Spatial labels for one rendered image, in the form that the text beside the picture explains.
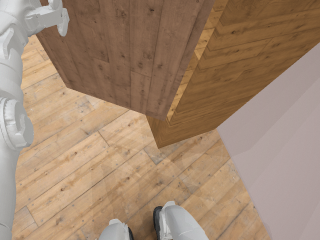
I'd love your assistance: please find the cupboard door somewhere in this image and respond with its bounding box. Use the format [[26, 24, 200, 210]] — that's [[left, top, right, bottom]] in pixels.
[[35, 0, 216, 121]]

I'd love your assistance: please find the robot left forearm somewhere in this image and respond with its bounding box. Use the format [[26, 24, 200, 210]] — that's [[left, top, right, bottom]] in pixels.
[[0, 11, 29, 105]]

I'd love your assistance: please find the robot right foot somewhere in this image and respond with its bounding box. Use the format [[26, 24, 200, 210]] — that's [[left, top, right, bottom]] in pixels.
[[153, 206, 163, 240]]

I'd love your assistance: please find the robot left shin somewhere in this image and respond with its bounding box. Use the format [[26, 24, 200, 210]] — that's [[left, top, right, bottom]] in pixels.
[[109, 219, 122, 225]]

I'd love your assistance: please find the left robot hand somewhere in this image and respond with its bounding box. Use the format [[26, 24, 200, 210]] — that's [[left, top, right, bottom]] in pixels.
[[0, 0, 70, 37]]

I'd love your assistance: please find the robot left upper arm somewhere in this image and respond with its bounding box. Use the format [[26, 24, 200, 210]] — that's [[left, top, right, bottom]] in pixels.
[[0, 97, 34, 240]]

